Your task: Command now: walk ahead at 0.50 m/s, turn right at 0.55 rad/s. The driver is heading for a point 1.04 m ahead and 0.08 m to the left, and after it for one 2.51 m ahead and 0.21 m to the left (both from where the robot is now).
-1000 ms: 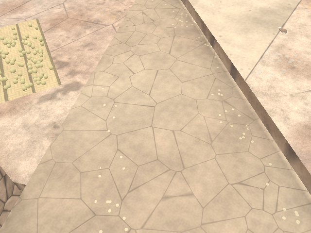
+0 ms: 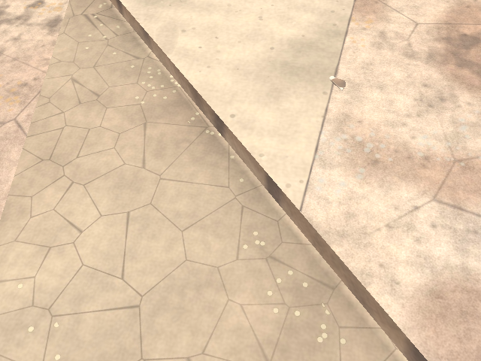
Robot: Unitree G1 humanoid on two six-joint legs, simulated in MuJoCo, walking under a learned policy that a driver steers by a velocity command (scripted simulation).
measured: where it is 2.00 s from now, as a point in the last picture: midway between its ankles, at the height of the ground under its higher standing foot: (256, 334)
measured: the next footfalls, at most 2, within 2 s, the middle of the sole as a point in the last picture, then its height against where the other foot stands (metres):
left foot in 0.30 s outside the picture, level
right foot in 0.78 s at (304, 312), level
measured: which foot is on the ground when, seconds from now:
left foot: up 0.00-0.28, down 0.30-0.80, up 0.82-1.00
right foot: down 0.00-0.32, up 0.34-0.76, down 0.78-1.00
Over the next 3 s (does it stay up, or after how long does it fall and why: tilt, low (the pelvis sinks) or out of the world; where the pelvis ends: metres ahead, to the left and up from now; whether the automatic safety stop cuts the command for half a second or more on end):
stays up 0.98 0.09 -0.02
